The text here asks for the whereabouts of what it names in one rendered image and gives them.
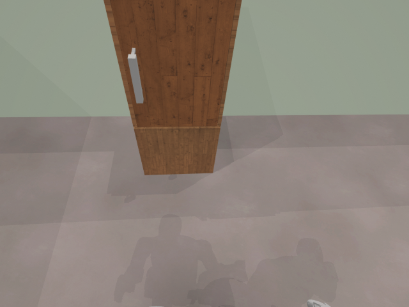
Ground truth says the cupboard door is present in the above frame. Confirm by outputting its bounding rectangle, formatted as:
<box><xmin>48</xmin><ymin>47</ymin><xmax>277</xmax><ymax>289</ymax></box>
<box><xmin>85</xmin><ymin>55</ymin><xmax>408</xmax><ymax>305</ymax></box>
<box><xmin>110</xmin><ymin>0</ymin><xmax>236</xmax><ymax>127</ymax></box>

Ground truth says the handle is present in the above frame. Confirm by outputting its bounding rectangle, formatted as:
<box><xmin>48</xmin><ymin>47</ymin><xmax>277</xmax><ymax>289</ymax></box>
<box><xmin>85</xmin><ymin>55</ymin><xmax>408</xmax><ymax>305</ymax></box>
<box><xmin>128</xmin><ymin>48</ymin><xmax>144</xmax><ymax>104</ymax></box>

